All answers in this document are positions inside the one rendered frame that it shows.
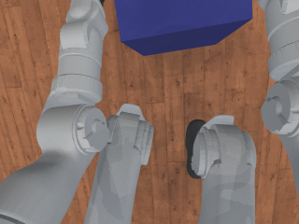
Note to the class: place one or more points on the carton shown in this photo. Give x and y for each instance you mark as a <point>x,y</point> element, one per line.
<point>159,26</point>

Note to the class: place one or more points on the right robot foot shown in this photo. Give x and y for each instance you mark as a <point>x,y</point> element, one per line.
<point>191,133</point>

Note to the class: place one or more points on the left robot forearm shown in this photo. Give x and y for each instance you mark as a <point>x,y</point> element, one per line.
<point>80,56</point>

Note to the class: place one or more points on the robot left thigh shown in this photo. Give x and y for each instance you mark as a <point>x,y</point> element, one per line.
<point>117,171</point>

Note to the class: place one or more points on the right robot forearm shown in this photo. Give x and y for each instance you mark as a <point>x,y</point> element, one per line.
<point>282,28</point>

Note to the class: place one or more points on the robot right upper arm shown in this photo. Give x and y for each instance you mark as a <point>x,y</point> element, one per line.
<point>280,114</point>

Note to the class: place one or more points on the robot left upper arm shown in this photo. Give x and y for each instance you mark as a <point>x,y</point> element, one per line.
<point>40,193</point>

